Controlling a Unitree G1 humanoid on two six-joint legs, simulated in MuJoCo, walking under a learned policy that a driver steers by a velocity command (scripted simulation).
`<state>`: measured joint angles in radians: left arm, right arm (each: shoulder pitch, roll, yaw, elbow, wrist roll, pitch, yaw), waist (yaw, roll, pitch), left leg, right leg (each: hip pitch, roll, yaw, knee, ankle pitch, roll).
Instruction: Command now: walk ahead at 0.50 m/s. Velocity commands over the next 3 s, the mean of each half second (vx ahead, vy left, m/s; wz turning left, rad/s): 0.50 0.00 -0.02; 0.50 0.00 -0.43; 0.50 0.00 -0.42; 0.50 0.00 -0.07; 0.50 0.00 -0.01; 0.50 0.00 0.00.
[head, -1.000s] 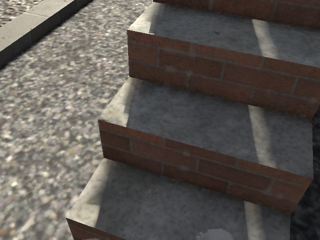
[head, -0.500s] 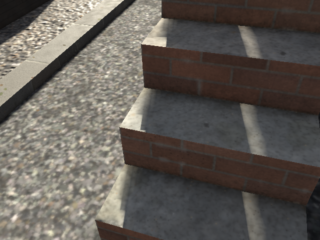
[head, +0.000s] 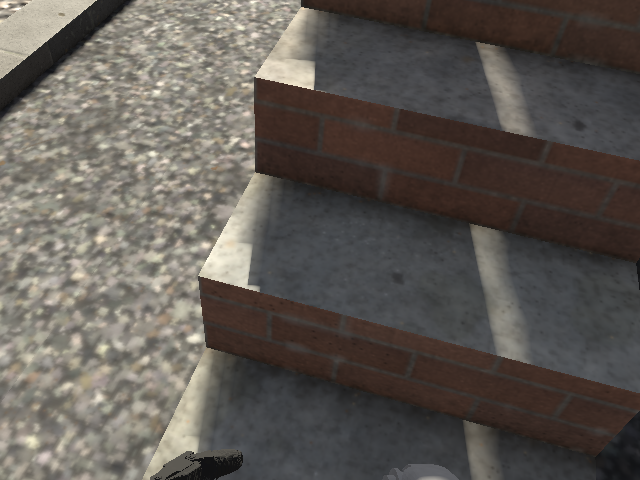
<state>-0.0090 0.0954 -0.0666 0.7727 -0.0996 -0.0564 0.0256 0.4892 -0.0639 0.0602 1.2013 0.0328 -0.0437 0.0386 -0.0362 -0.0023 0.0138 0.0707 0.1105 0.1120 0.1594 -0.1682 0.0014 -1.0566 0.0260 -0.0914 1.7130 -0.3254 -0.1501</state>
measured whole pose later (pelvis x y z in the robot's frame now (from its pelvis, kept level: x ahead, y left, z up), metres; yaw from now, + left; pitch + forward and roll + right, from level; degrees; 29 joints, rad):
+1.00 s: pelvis +0.30 -0.11 +0.25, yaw -13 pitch -2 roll -1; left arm 0.13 0.22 -0.01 0.86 -0.02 0.08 0.02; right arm 0.23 -0.22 0.00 0.94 -0.01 -0.04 -0.01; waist 0.00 -0.01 -0.02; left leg -0.26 0.12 0.03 1.27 -0.13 0.06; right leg -0.63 0.13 -0.03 1.23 -0.58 -0.10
